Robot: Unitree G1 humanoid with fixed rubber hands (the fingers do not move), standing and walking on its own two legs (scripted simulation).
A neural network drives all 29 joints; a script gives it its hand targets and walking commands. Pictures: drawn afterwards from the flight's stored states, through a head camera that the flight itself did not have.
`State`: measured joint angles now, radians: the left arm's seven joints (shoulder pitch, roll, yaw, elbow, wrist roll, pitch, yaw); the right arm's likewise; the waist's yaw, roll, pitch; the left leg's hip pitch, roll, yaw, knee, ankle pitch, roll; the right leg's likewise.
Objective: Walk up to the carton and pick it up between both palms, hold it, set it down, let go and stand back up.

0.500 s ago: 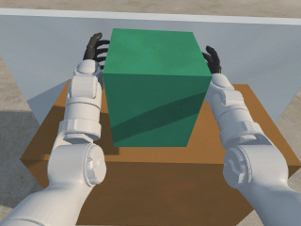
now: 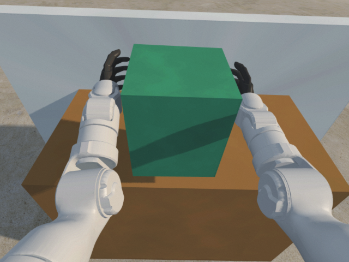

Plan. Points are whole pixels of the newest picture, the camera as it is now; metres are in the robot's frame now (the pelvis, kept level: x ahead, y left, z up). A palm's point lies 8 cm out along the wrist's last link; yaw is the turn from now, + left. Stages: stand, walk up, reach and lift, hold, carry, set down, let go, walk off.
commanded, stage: set down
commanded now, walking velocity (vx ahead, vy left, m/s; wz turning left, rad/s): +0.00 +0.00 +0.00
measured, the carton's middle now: (176, 113) +0.42 +0.03 +0.15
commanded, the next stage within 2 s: none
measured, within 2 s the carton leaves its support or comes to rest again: rests again in 1.86 s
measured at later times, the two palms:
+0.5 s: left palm (113, 93) +0.44 +0.19 +0.19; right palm (238, 101) +0.44 -0.12 +0.18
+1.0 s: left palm (116, 98) +0.44 +0.18 +0.17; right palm (238, 106) +0.44 -0.12 +0.16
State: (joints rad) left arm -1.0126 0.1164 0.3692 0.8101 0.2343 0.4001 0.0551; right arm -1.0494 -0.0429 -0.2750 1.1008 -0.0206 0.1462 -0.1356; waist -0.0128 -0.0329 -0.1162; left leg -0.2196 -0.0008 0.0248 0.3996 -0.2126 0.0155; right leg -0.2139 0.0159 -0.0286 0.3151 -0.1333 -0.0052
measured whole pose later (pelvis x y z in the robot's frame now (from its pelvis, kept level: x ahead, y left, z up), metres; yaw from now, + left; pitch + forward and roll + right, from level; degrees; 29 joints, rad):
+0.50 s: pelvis +0.02 +0.00 +0.00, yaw +0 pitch +3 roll -1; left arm -0.97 0.10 0.42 0.83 0.23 0.34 0.05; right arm -1.03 -0.02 -0.32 1.11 -0.09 0.11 -0.13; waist -0.01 -0.03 -0.10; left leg -0.22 0.00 0.02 0.40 -0.23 0.02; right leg -0.21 0.02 -0.03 0.31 -0.15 0.00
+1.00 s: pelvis +0.02 +0.00 +0.00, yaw +0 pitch +3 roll -1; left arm -0.95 0.08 0.43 0.86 0.24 0.27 0.04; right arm -0.99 0.01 -0.42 1.08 -0.19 0.09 -0.10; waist -0.01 -0.03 -0.10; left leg -0.22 0.00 0.02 0.40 -0.24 0.02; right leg -0.21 0.02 -0.03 0.31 -0.16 0.00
